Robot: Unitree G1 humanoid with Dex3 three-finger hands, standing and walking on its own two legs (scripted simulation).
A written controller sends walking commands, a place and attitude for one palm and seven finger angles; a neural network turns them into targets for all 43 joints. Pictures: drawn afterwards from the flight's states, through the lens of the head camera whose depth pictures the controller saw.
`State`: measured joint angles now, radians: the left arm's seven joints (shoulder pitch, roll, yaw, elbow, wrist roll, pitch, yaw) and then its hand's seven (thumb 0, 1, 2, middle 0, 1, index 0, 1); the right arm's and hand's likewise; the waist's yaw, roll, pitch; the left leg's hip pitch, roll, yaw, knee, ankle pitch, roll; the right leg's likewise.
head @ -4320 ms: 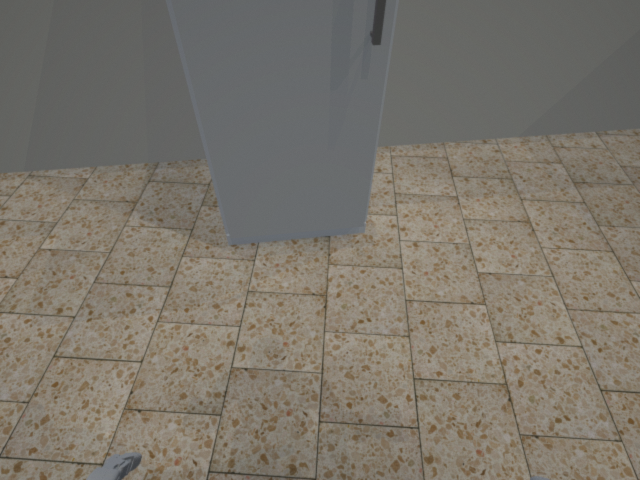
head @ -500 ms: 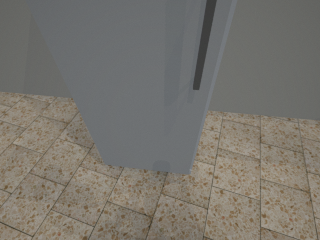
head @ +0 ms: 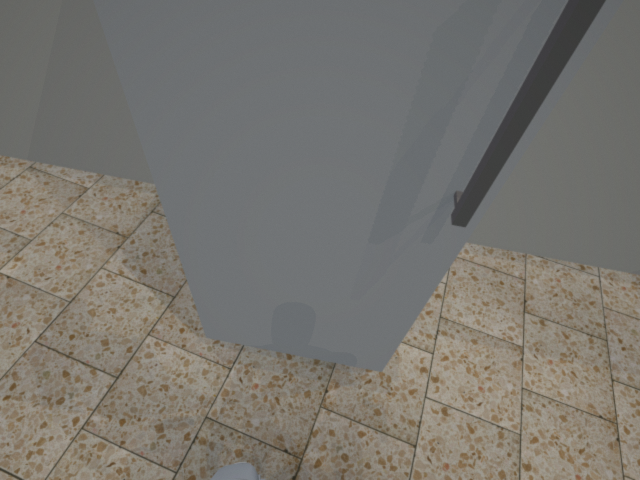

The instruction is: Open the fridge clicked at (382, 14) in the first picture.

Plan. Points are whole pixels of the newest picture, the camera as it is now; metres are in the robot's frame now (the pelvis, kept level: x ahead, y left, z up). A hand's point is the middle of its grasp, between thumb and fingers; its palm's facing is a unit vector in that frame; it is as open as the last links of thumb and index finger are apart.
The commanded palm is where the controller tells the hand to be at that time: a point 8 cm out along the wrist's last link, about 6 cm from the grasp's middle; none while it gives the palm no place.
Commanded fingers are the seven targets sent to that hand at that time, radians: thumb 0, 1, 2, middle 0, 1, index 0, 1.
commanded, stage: come to a stop and stand still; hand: right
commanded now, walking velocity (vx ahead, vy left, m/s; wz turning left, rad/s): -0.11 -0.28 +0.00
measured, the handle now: (521, 96) +0.47 -0.16 +0.26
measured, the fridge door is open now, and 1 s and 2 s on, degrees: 0 0 0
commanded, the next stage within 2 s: look again from close up in 1.30 s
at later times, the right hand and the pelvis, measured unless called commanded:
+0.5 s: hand out of the picture -0.05 -0.26 -0.17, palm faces +0.08 +0.98 -0.19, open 7.4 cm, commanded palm none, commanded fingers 0.00 -0.90 -0.90 0.20 0.30 0.20 0.30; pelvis -0.06 -0.06 +0.02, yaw -1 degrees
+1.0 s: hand out of the picture +0.06 -0.18 -0.15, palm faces -0.01 +0.98 -0.20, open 7.3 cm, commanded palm none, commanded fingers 0.00 -0.90 -0.90 0.20 0.30 0.20 0.30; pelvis -0.04 -0.01 +0.01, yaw -1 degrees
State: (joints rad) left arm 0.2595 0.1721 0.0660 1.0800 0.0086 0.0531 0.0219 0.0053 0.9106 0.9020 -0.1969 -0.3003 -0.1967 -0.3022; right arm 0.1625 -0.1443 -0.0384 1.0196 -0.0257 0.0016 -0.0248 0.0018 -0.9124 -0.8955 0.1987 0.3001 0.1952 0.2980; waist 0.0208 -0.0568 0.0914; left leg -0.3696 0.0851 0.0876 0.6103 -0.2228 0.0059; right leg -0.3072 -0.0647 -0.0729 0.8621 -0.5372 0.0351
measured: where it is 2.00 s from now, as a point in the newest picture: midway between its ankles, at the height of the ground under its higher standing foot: outside the picture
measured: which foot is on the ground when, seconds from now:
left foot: down 0.00-0.34, up 0.36-0.86, down 0.88-1.00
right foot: up 0.00-0.34, down 0.36-1.00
